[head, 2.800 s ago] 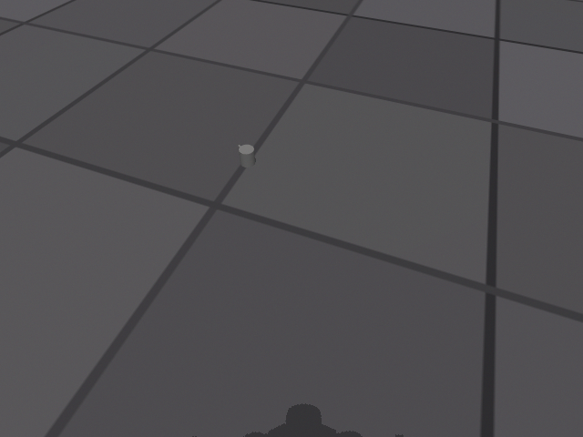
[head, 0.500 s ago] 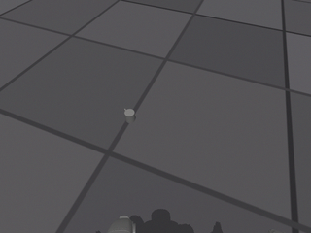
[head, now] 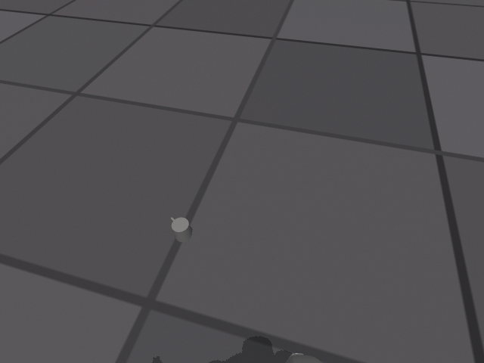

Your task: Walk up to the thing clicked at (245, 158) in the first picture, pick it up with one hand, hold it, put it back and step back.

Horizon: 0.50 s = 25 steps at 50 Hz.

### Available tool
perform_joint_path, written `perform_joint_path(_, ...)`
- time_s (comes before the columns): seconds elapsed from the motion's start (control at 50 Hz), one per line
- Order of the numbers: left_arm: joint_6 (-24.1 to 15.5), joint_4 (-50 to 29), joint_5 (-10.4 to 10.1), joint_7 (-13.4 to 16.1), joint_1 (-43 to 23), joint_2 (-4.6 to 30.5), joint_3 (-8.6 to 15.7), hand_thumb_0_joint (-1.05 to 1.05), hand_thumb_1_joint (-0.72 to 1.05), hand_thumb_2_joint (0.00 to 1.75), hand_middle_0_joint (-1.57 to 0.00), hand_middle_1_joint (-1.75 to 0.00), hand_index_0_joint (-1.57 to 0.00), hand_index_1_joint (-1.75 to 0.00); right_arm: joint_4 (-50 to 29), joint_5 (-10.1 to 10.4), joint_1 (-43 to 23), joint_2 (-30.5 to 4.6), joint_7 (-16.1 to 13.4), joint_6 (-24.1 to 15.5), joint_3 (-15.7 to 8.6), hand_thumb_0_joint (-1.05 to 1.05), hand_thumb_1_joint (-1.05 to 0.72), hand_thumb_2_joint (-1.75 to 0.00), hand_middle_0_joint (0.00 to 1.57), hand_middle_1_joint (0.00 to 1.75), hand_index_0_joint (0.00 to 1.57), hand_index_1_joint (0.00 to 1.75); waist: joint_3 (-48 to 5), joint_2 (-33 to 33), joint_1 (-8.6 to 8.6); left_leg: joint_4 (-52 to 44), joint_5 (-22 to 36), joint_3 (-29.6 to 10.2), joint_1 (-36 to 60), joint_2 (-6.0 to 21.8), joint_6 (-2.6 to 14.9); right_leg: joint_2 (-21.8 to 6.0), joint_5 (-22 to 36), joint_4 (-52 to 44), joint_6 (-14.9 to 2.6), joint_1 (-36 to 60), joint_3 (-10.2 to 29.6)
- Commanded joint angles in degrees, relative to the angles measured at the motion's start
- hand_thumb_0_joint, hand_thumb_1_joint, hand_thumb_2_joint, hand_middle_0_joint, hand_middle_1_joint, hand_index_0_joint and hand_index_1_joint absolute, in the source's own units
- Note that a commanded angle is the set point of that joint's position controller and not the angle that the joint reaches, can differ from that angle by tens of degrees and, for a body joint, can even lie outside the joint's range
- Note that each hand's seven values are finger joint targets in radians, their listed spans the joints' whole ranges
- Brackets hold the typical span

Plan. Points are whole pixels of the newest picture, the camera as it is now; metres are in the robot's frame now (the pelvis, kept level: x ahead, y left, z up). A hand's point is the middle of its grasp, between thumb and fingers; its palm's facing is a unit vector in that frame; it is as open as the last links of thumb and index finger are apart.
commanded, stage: walk up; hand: left
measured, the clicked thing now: (179, 227) +0.81 +0.29 -0.71
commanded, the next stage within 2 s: none
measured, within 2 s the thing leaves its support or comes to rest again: neither
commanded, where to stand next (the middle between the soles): +0.42 +0.02 m, yaw +3 degrees
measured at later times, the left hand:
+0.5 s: hand (88, 360) +0.17 +0.29 -0.15, palm faces +0.02 -0.94 -0.34, open 7.4 cm
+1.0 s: hand (121, 256) +0.36 +0.26 -0.11, palm faces +0.01 -0.90 -0.44, open 7.4 cm
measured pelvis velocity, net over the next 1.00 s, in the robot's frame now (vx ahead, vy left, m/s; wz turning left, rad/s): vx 0.30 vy -0.02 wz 0.02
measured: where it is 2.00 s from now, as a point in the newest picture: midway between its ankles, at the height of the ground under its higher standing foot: (246, 335)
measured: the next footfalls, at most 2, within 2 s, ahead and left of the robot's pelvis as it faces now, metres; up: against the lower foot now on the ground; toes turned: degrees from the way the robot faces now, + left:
left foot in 0.42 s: +0.27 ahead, +0.14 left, +0.00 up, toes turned +7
right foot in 0.86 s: +0.37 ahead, -0.13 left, +0.00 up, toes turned +1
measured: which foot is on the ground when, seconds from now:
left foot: down 0.00-0.02, up 0.04-0.40, down 0.42-0.88, up 0.90-1.00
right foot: down 0.00-0.46, up 0.48-0.84, down 0.86-1.00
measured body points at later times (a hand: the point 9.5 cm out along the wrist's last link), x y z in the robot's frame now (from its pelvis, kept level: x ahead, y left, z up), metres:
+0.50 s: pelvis +0.16 +0.02 +0.00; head +0.18 +0.04 +0.45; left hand +0.17 +0.34 -0.13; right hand +0.27 -0.31 -0.09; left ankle +0.23 +0.13 -0.72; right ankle +0.11 -0.12 -0.69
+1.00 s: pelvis +0.30 -0.02 +0.01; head +0.33 -0.05 +0.45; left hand +0.36 +0.30 -0.08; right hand +0.37 -0.33 -0.13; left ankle +0.27 +0.12 -0.66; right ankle +0.36 -0.14 -0.72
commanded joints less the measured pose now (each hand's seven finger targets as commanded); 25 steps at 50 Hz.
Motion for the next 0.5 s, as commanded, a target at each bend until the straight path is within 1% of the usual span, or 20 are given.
perform_joint_path(0.0,-3.07,-1.96,0.31,2.28,12.59,19.05,6.37,0.0,0.9,0.9,-0.2,-0.3,-0.2,-0.3,-7.18,0.27,0.78,-5.16,-0.83,-1.08,-0.63,0.0,-0.9,-0.9,0.2,0.3,0.2,0.3,-6.69,-19.86,7.03,28.96,-4.06,-0.82,-30.33,-5.0,4.35,-15.8,-19.1,-18.33,-8.0,28.11,29.74)
perform_joint_path(0.02,-3.01,-2.65,-0.45,2.23,10.22,20.05,6.11,0.0,0.9,0.9,-0.2,-0.3,-0.2,-0.3,-5.86,0.05,-0.39,-10.45,-1.43,-0.28,-2.12,0.0,-0.9,-0.9,0.2,0.3,0.2,0.3,-4.01,-13.63,6.85,34.19,-4.83,-5.95,-32.92,-3.7,3.65,-20.43,-22.22,-22.02,-12.53,24.65,38.11)
perform_joint_path(0.04,-2.72,-3.35,-0.96,2.39,7.97,20.11,5.82,0.0,0.9,0.9,-0.2,-0.3,-0.2,-0.3,-5.2,-0.32,-1.66,-12.92,-1.75,-0.24,-2.75,0.0,-0.9,-0.9,0.2,0.3,0.2,0.3,-1.38,-12.09,6.23,35.13,-4.42,-7.77,-32.55,-1.45,3.51,-21.08,-21.08,-22.07,-15.15,19.83,39.67)
perform_joint_path(0.06,-2.64,-3.62,-1.41,2.59,6.08,18.06,5.39,0.0,0.9,0.9,-0.2,-0.3,-0.2,-0.3,-4.3,-0.04,-3.24,-13.12,-1.61,-0.37,-2.83,0.0,-0.9,-0.9,0.2,0.3,0.2,0.3,1.71,-9.11,5.47,34.7,-1.21,-9.88,-32.69,0.65,3.58,-18.76,-15.98,-22.03,-14.91,16.38,32.7)
perform_joint_path(0.08,-2.7,-3.74,-1.4,2.89,4.44,16.18,4.6,0.0,0.9,0.9,-0.2,-0.3,-0.2,-0.3,-3.2,0.6,-2.81,-12.58,-1.37,-0.29,-2.8,0.0,-0.9,-0.9,0.2,0.3,0.2,0.3,2.59,-7.21,4.11,32.61,1.25,-10.77,-30.31,0.96,3.77,-15.66,-11.06,-21.42,-12.92,13.35,25.87)
perform_joint_path(0.1,-2.83,-4.01,-1.49,3.0,2.44,14.77,4.15,0.0,0.9,0.9,-0.2,-0.3,-0.2,-0.3,-1.96,0.97,-0.28,-11.79,-1.02,0.01,-2.66,0.0,-0.9,-0.9,0.2,0.3,0.2,0.3,1.99,-8.51,2.39,29.6,3.74,-10.11,-28.31,1.57,3.71,-12.41,-7.61,-20.72,-10.46,12.57,18.89)
perform_joint_path(0.12,-2.92,-4.19,-1.27,2.97,1.95,14.63,3.83,0.0,0.9,0.9,-0.2,-0.3,-0.2,-0.3,-1.6,0.78,0.64,-11.23,-0.66,0.19,-2.58,0.0,-0.9,-0.9,0.2,0.3,0.2,0.3,1.24,-9.35,1.78,27.68,5.44,-8.85,-26.08,1.18,3.49,-11.08,-4.65,-20.19,-10.82,11.2,15.84)
perform_joint_path(0.14,-3.13,-4.48,-0.99,2.96,2.04,14.24,3.77,0.0,0.9,0.9,-0.2,-0.3,-0.2,-0.3,-1.34,0.45,0.98,-10.91,-0.28,0.25,-2.62,0.0,-0.9,-0.9,0.2,0.3,0.2,0.3,0.3,-9.5,1.81,25.46,6.78,-8.02,-24.82,1.2,3.14,-10.27,-1.87,-19.56,-11.37,10.71,13.2)
perform_joint_path(0.16,-3.24,-4.74,-0.97,2.95,1.97,13.91,3.65,0.0,0.9,0.9,-0.2,-0.3,-0.2,-0.3,-1.24,0.18,0.78,-10.65,0.04,0.41,-2.77,0.0,-0.9,-0.9,0.2,0.3,0.2,0.3,0.08,-9.04,1.76,22.94,7.75,-7.3,-23.9,1.27,2.66,-9.7,-1.96,-19.71,-11.6,9.67,10.79)
perform_joint_path(0.2,-3.33,-5.44,-0.73,2.93,2.07,13.96,3.61,0.0,0.9,0.9,-0.2,-0.3,-0.2,-0.3,-1.65,-0.14,-0.76,-10.17,0.51,0.74,-2.93,0.0,-0.9,-0.9,0.2,0.3,0.2,0.3,0.11,-8.6,2.2,17.47,9.6,-5.82,-23.77,1.17,1.61,-8.96,-5.55,-20.65,-11.6,9.4,8.29)
perform_joint_path(0.26,-3.42,-6.13,-0.24,2.66,3.11,14.73,3.95,0.0,0.9,0.9,-0.2,-0.3,-0.2,-0.3,-3.23,-0.77,-5.54,-9.45,1.01,0.44,-2.89,0.0,-0.9,-0.9,0.2,0.3,0.2,0.3,0.1,-8.44,3.76,8.85,11.38,-5.36,-23.36,2.07,1.19,-10.44,-10.23,-20.92,-12.32,9.99,8.51)
perform_joint_path(0.28,-3.39,-6.2,-0.1,2.6,3.71,14.91,3.92,0.0,0.9,0.9,-0.2,-0.3,-0.2,-0.3,-3.81,-0.69,-7.45,-9.22,1.12,0.14,-2.88,0.0,-0.9,-0.9,0.2,0.3,0.2,0.3,-0.12,-7.83,4.33,5.61,12.02,-5.32,-22.39,1.88,1.29,-10.42,-8.14,-19.72,-12.03,10.8,8.15)
perform_joint_path(0.32,-3.05,-6.12,-0.39,2.49,4.18,15.12,3.66,0.0,0.9,0.9,-0.2,-0.3,-0.2,-0.3,-3.92,-0.81,-8.32,-8.87,1.0,-0.46,-3.06,0.0,-0.9,-0.9,0.2,0.3,0.2,0.3,-0.52,-7.44,4.4,1.93,13.32,-3.92,-18.87,0.64,1.51,-10.53,-4.54,-17.03,-11.48,10.23,7.22)
perform_joint_path(0.36,-2.67,-6.31,-0.59,2.46,3.22,15.26,3.58,0.0,0.9,0.9,-0.2,-0.3,-0.2,-0.3,-3.11,-0.87,-6.42,-8.46,0.89,-1.03,-3.1,0.0,-0.9,-0.9,0.2,0.3,0.2,0.3,-2.56,-5.59,2.52,-3.03,14.88,-2.07,-12.67,-0.78,2.49,-10.64,-0.13,-12.44,-10.35,9.99,5.89)
perform_joint_path(0.38,-2.47,-6.58,-0.58,2.55,1.87,14.79,3.27,0.0,0.9,0.9,-0.2,-0.3,-0.2,-0.3,-1.87,-0.94,-2.92,-8.85,0.62,-1.26,-3.45,0.0,-0.9,-0.9,0.2,0.3,0.2,0.3,-4.15,-3.78,0.07,-4.99,16.87,-1.55,-6.63,-1.69,2.89,-10.01,0.78,-8.36,-9.18,7.58,4.67)
perform_joint_path(0.4,-2.37,-6.93,-0.4,2.57,2.64,12.78,2.33,0.0,0.9,0.9,-0.2,-0.3,-0.2,-0.3,-0.24,-0.96,1.17,-10.73,0.05,-1.53,-4.24,0.0,-0.9,-0.9,0.2,0.3,0.2,0.3,-6.6,0.94,-1.82,-4.97,14.88,-2.05,2.04,-2.97,3.53,-7.65,1.95,-0.79,-7.47,3.23,2.68)
perform_joint_path(0.42,-2.23,-7.07,-0.66,2.65,4.81,9.64,1.16,0.0,0.9,0.9,-0.2,-0.3,-0.2,-0.3,0.81,-1.4,5.87,-13.99,-0.59,-1.85,-5.36,0.0,-0.9,-0.9,0.2,0.3,0.2,0.3,-9.33,11.4,-3.97,-10.55,5.8,-10.22,9.3,1.95,5.96,-2.83,0.27,14.43,-5.17,-2.25,-1.8)
perform_joint_path(0.44,-1.91,-7.34,-1.12,2.48,7.75,5.56,0.17,0.0,0.9,0.9,-0.2,-0.3,-0.2,-0.3,-1.17,-1.75,5.94,-18.46,-1.03,-2.15,-6.23,0.0,-0.9,-0.9,0.2,0.3,0.2,0.3,-9.08,20.42,-2.64,-16.96,-2.34,-35.55,15.58,15.71,10.96,4.8,-19.38,25.56,-1.47,-16.82,-2.59)
perform_joint_path(0.46,-0.97,-5.3,-0.5,3.5,7.01,12.21,1.95,0.0,0.9,0.9,-0.2,-0.3,-0.2,-0.3,-2.13,-0.25,4.36,-19.57,-0.95,-1.88,-6.47,0.0,-0.9,-0.9,0.2,0.3,0.2,0.3,-7.31,12.22,-3.13,-19.78,-7.91,-42.87,10.51,20.61,16.28,2.69,-22.89,30.26,-1.94,-17.31,1.89)
perform_joint_path(0.48,-0.88,-5.06,-0.2,3.8,4.88,14.32,2.23,0.0,0.9,0.9,-0.2,-0.3,-0.2,-0.3,-2.16,0.22,2.94,-18.54,-0.98,-1.5,-6.34,0.0,-0.9,-0.9,0.2,0.3,0.2,0.3,-3.31,9.35,-2.4,-19.84,-5.63,-41.97,5.89,20.99,17.82,0.72,-22.16,32.02,-2.11,-17.42,4.18)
